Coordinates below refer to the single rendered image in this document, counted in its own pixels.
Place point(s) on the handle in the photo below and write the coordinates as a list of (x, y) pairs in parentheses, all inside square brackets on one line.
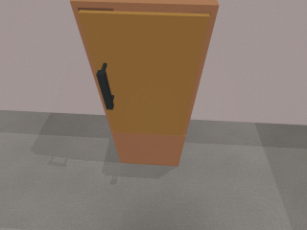
[(104, 86)]

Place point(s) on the cupboard door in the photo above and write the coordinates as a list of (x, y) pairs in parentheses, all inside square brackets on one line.
[(152, 60)]

